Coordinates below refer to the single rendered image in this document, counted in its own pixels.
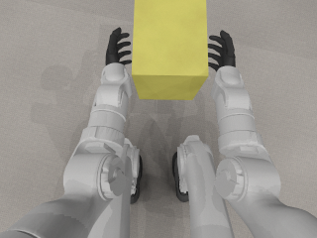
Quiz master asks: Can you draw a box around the robot right hand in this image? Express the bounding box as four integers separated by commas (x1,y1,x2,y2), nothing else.
207,30,236,72

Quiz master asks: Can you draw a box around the right robot forearm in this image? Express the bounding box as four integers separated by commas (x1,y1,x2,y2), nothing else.
210,65,281,183

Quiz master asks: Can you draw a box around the left robot upper arm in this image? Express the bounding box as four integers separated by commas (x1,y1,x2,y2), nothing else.
0,153,127,238

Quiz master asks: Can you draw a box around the right robot foot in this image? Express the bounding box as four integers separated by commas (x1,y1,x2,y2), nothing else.
172,152,189,202

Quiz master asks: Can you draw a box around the robot right shin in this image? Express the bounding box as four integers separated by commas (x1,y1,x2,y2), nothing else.
178,135,214,192

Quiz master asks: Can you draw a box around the robot left hand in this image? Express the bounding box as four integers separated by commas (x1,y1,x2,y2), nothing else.
105,27,132,66

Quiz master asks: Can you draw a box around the right robot upper arm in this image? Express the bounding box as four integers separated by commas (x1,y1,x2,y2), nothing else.
214,156,317,238

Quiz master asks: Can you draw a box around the left robot forearm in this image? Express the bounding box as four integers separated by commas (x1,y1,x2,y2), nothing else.
62,62,133,181

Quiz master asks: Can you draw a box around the carton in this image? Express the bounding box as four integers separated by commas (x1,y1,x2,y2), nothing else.
132,0,209,100

